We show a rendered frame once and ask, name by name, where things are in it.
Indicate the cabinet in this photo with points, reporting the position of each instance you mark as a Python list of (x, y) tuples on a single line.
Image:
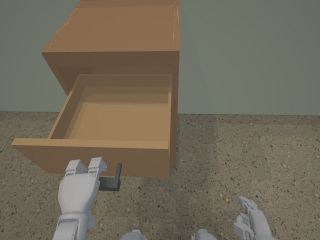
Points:
[(119, 37)]

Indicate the drawer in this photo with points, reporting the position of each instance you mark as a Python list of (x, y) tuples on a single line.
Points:
[(123, 118)]

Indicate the handle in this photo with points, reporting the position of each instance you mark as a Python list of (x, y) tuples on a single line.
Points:
[(111, 183)]

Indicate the right robot hand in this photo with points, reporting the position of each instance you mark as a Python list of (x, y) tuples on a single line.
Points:
[(247, 227)]

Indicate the left robot forearm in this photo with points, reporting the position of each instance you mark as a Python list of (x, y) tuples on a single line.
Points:
[(72, 226)]

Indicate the robot right shin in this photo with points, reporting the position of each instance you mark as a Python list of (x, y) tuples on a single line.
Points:
[(202, 230)]

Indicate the left robot hand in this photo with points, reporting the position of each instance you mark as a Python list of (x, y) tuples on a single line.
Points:
[(78, 189)]

